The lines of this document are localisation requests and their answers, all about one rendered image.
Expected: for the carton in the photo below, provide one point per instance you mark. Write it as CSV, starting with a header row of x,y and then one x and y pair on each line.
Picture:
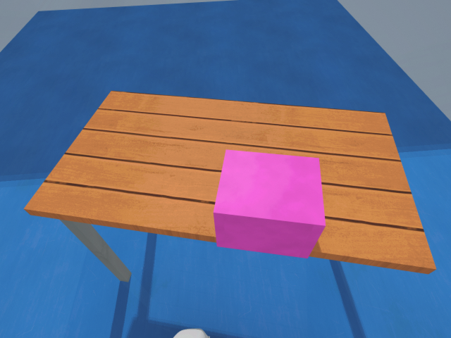
x,y
269,203

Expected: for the table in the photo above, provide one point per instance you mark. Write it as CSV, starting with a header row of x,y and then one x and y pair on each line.
x,y
152,163

